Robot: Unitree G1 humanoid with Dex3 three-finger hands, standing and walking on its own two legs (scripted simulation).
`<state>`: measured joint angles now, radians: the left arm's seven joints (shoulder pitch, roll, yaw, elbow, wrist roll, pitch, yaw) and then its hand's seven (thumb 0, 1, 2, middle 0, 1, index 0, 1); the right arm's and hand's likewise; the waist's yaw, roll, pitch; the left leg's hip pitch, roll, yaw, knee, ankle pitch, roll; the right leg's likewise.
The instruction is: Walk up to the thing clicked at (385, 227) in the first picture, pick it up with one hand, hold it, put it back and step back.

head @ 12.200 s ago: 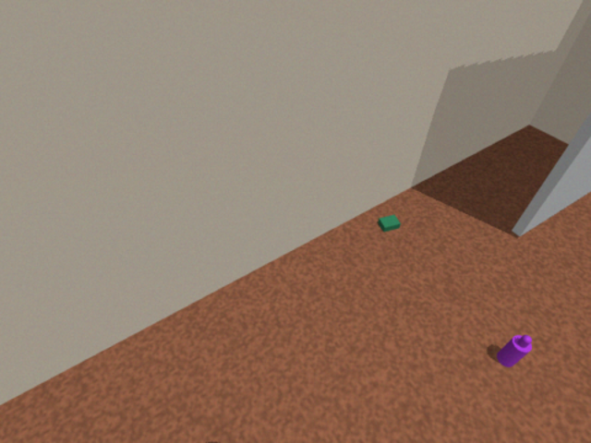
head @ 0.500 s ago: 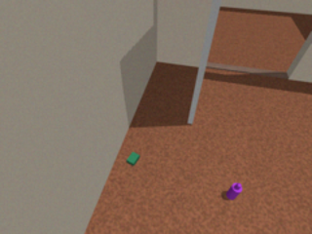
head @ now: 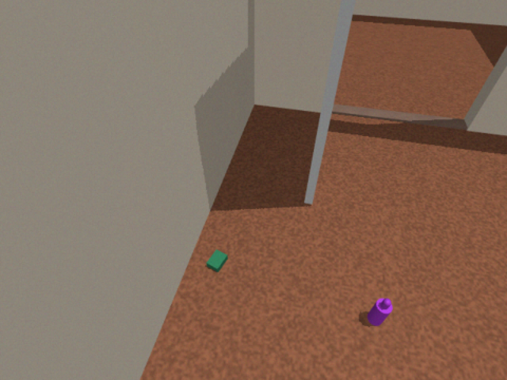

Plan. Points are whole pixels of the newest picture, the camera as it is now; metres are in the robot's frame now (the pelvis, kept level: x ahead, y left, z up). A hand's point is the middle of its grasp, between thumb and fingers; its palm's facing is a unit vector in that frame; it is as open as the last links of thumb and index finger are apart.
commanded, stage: stand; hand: left
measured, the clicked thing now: (217, 260) +0.77 +0.19 -0.77
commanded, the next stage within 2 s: walk up in 0.82 s
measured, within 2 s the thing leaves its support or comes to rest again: neither
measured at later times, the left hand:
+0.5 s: hand out of the picture +0.06 +0.24 -0.15, palm faces -0.03 -0.94 -0.35, open 7.4 cm
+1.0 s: hand out of the picture +0.07 +0.27 -0.15, palm faces +0.06 -0.93 -0.35, open 7.3 cm
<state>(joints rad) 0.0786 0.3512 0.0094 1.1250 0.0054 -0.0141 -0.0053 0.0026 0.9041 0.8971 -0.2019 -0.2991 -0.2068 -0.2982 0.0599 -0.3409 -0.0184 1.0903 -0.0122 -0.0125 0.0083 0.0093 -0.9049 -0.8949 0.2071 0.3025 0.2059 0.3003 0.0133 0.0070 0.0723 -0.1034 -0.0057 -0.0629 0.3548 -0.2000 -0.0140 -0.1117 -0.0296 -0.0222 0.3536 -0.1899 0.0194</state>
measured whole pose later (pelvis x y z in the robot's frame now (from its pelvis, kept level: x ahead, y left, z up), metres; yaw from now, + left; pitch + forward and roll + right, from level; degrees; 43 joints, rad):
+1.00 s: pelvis +0.03 +0.00 +0.00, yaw +1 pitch -2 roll -1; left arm 0.22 0.37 0.07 1.04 0.03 -0.05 -0.04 0.00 0.90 0.90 -0.21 -0.30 -0.21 -0.30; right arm 0.20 -0.41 -0.06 1.06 -0.05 -0.01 0.05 0.01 -0.91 -0.89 0.21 0.30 0.21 0.30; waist 0.03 0.02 0.04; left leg -0.33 0.05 -0.01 0.74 -0.43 0.02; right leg -0.07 -0.01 -0.04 0.35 -0.24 -0.04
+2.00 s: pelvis +0.33 +0.00 -0.03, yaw -3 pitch -3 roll +0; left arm 0.25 0.41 0.03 0.85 -0.03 0.00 0.00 0.00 0.90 0.90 -0.20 -0.30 -0.21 -0.30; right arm 0.23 -0.38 -0.05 0.87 -0.02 -0.04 0.00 0.01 -0.91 -0.90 0.20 0.30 0.20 0.30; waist 0.03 -0.04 0.15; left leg -0.38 0.01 0.03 0.63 -0.20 0.01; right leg -0.26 -0.02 0.00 0.79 -0.46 -0.02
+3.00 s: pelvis +0.34 -0.01 -0.01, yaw -1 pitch -2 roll -1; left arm 0.10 0.37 0.02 1.09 0.01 -0.01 0.00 0.00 0.90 0.90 -0.20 -0.30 -0.21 -0.30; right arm 0.07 -0.37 -0.03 1.07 -0.01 0.02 0.03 0.01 -0.91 -0.90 0.21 0.30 0.20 0.30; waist 0.00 0.02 0.08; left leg -0.31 0.03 -0.04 0.47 -0.12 -0.02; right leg -0.12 -0.03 -0.05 0.47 -0.31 0.02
